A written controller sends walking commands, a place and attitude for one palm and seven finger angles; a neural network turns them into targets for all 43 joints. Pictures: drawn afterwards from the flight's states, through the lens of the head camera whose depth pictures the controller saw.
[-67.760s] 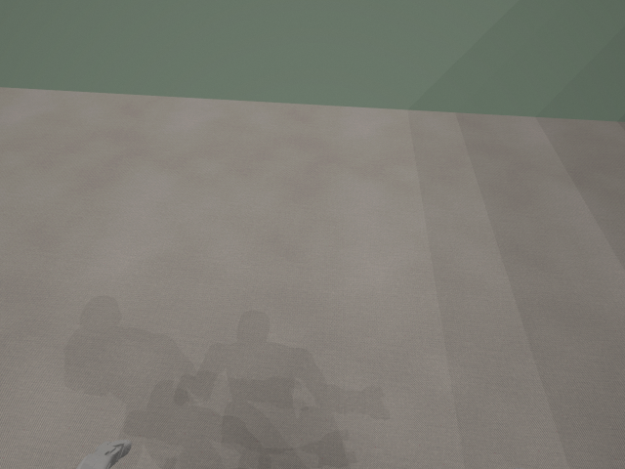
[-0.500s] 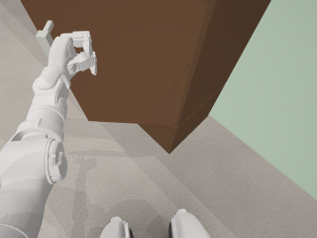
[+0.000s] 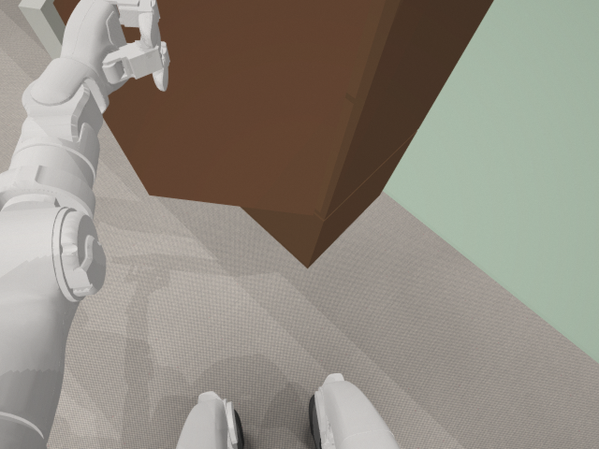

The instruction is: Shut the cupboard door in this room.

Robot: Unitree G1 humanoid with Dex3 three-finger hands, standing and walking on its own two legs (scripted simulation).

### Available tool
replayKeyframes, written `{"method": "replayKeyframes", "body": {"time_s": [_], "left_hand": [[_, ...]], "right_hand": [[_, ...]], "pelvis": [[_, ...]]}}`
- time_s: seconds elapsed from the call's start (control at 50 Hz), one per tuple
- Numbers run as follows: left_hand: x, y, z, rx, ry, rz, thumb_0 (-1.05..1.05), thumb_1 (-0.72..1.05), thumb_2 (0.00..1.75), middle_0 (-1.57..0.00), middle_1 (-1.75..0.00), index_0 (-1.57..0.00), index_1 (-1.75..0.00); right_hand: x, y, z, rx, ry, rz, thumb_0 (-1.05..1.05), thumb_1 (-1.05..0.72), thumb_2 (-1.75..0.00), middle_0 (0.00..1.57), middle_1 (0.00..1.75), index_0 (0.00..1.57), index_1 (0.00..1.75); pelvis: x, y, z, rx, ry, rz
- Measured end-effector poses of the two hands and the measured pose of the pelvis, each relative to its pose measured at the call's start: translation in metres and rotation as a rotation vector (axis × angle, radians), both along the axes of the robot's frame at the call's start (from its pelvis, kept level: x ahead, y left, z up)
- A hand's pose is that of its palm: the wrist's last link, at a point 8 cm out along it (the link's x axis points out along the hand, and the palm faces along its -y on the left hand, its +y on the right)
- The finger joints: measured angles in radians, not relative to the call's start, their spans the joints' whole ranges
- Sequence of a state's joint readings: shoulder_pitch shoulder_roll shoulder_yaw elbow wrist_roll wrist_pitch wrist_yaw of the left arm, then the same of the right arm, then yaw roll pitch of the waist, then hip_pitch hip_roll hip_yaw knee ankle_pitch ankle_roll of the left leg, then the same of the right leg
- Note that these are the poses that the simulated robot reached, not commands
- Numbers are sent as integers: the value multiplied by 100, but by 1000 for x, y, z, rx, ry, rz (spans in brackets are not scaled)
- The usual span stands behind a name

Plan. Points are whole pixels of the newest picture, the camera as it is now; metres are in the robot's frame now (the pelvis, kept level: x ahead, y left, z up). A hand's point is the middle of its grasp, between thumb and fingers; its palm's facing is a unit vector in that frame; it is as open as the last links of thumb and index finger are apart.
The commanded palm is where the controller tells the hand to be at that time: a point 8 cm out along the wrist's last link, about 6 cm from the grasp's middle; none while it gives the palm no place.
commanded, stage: push the door shut along its arc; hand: left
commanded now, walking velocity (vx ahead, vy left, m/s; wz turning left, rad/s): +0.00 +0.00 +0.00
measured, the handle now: (71, 41) +0.60 +0.19 +0.12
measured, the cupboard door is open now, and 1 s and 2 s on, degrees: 38 20 20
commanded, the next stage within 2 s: pull the fist back off the door in 0.38 s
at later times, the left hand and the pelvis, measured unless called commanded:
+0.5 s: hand (179, 31) +0.60 +0.06 +0.14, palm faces -0.41 -0.91 -0.02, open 3.3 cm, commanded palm +0.63 +0.08 +0.13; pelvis +0.00 +0.01 -0.02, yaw -1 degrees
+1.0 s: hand (201, 26) +0.60 +0.04 +0.14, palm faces +0.05 -1.00 +0.02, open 3.1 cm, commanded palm +0.55 +0.08 +0.13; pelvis +0.03 +0.00 +0.01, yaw -1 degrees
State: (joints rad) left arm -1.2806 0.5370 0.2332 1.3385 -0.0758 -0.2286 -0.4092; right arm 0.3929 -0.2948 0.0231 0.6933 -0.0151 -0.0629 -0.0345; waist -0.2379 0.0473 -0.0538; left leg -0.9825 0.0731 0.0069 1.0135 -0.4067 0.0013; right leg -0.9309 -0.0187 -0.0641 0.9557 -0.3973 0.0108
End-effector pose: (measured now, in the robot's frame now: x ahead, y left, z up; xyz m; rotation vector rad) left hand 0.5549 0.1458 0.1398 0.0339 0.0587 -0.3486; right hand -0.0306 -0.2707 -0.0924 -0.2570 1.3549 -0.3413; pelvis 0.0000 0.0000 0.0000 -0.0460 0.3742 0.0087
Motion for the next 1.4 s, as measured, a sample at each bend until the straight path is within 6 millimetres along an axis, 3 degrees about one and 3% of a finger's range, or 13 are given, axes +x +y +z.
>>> {"method": "replayKeyframes", "body": {"time_s": [0.18, 0.5, 0.6, 0.68, 0.76, 0.84, 0.92, 1.06, 1.14, 1.24, 1.4], "left_hand": [[17, -7, -1, -12, -10, -29, -1, 91, 97, -130, -150, -129, -150], [44, -25, -1, -3, -9, -69, -1, 99, 101, -130, -150, -129, -150], [51, -32, -9, -145, 38, 202, -1, 89, 96, -130, -150, -130, -150], [51, -40, -13, -102, -3, 408, -2, 85, 93, -130, -150, -129, -150], [47, -49, -12, 25, -104, 431, -1, 88, 92, -129, -150, -129, -150], [41, -57, -19, 57, -33, 371, 0, 90, 92, -129, -150, -129, -150], [31, -58, -19, -11, 42, 376, 1, 90, 91, -130, -150, -129, -150], [8, -54, 6, -17, -99, 389, 1, 90, 90, -130, -150, -129, -150], [-10, -50, -8, 27, -36, 369, 1, 90, 90, -130, -150, -129, -150], [-36, -47, -27, -45, 2, 394, 1, 90, 90, -130, -150, -129, -150], [-57, -54, -3, 9, -161, 341, 1, 90, 90, -130, -150, -130, -150]], "right_hand": [[-11, 4, -3, -26, 27, -4, 0, -90, -90, 21, 30, 20, 30], [-46, 32, -9, -1, 125, -65, 0, -90, -90, 21, 30, 20, 30], [-47, 42, -9, 48, 139, -23, 0, -90, -90, 21, 30, 20, 30], [-45, 51, -11, 107, 139, 2, 0, -90, -90, 21, 30, 20, 30], [-44, 59, -13, 166, 144, -20, 0, -90, -90, 21, 30, 20, 30], [-41, 61, -9, 200, 154, -56, 0, -90, -90, 21, 30, 20, 30], [-31, 54, 0, 198, 134, -58, 0, -90, -90, 21, 30, 20, 30], [0, 26, 7, 177, 60, -10, 0, -90, -90, 21, 30, 20, 30], [23, 9, 9, 154, 20, 11, 0, -91, -90, 20, 30, 20, 30], [55, -8, 12, 115, -52, 52, 0, -91, -90, 20, 30, 20, 30], [96, -11, 3, 115, -165, 94, 0, -91, -90, 20, 30, 20, 30]], "pelvis": [[-4, 5, -10, -12, 40, 1], [-2, 14, -22, -23, 94, -7], [1, 16, -24, -29, 122, -3], [5, 14, -25, -25, 137, -6], [9, 11, -21, -17, 130, -13], [15, 8, -10, -8, 99, -17], [24, 4, 3, 2, 65, -22], [37, -5, 16, 17, 3, -24], [39, -9, 21, 22, -30, -17], [38, -12, 26, 27, -63, -13], [32, -15, 23, 35, -94, -1]]}}
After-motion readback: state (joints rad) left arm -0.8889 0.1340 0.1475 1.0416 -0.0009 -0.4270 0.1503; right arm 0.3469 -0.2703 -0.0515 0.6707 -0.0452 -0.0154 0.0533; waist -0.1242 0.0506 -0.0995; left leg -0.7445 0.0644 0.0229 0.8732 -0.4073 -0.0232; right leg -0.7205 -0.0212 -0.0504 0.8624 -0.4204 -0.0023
